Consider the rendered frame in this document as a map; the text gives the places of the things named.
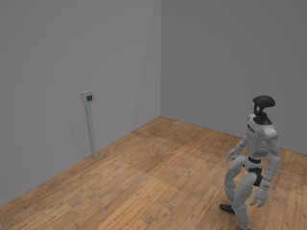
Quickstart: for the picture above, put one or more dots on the robot left forearm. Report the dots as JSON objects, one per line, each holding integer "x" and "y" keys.
{"x": 267, "y": 177}

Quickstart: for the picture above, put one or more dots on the robot torso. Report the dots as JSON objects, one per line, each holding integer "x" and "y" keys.
{"x": 256, "y": 145}

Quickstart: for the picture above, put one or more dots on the robot right upper arm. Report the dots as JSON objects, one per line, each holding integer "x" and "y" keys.
{"x": 249, "y": 116}

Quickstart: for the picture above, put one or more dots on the button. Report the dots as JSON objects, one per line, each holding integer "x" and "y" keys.
{"x": 89, "y": 98}

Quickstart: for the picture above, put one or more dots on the robot right forearm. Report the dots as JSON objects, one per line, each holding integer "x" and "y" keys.
{"x": 242, "y": 143}

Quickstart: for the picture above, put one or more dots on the right robot hand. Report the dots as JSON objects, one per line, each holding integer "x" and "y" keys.
{"x": 233, "y": 152}

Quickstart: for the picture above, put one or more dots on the left robot hand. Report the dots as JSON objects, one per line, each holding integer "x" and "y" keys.
{"x": 260, "y": 194}

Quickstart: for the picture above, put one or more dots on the panel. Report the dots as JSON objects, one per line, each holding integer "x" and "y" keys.
{"x": 89, "y": 120}

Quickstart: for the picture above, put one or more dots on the left robot shin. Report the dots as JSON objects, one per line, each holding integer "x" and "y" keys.
{"x": 242, "y": 216}

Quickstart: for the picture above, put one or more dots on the robot left upper arm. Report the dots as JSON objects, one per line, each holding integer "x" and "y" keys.
{"x": 271, "y": 137}

